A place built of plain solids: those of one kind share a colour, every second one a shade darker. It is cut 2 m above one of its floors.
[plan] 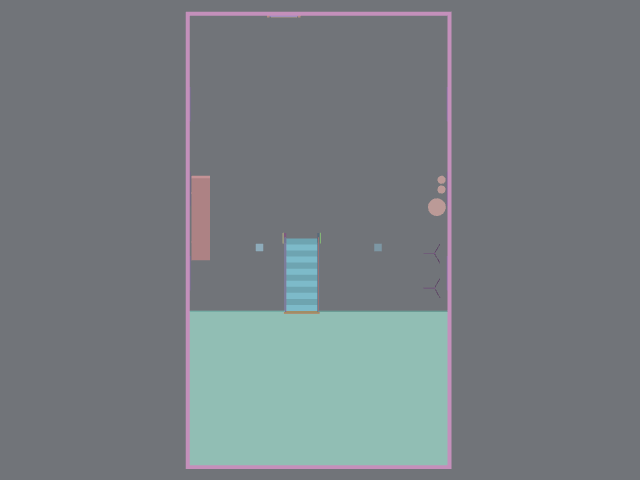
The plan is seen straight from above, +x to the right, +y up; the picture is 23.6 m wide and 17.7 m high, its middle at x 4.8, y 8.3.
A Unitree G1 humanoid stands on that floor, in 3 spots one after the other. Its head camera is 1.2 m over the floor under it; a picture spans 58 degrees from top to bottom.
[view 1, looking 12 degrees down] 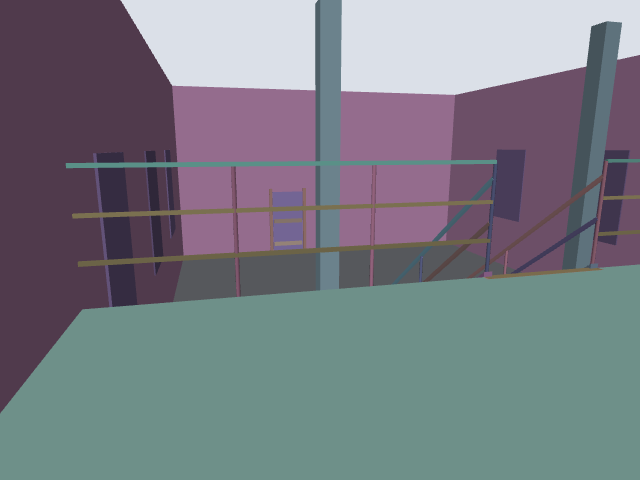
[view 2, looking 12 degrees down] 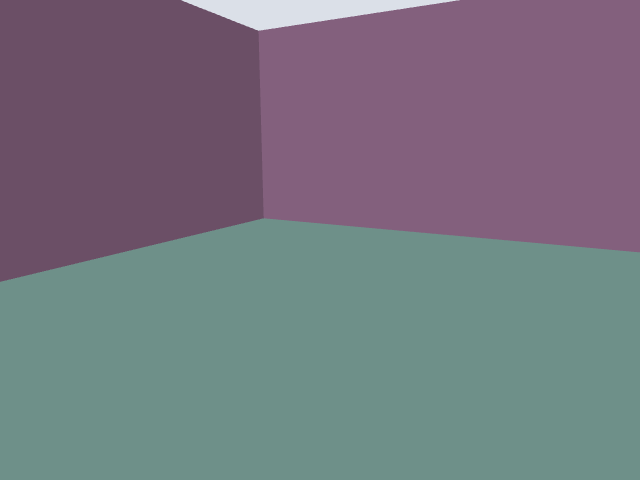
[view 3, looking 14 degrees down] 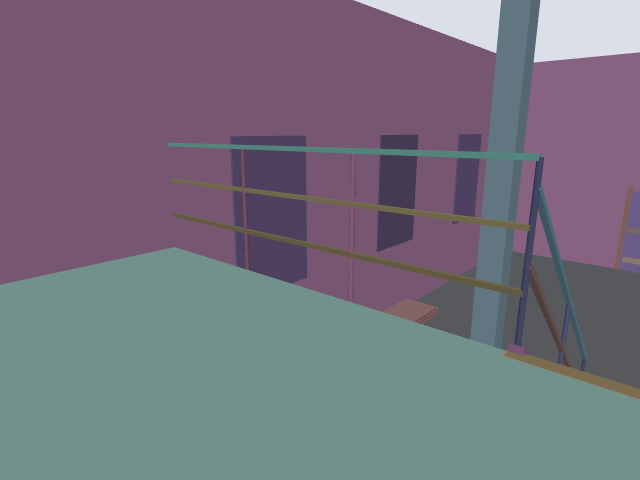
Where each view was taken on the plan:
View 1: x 1.00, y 2.19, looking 76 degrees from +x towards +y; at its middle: post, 6.03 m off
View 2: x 6.13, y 4.37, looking -152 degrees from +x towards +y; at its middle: loft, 5.77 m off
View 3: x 4.13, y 3.27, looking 131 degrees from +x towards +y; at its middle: wall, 6.49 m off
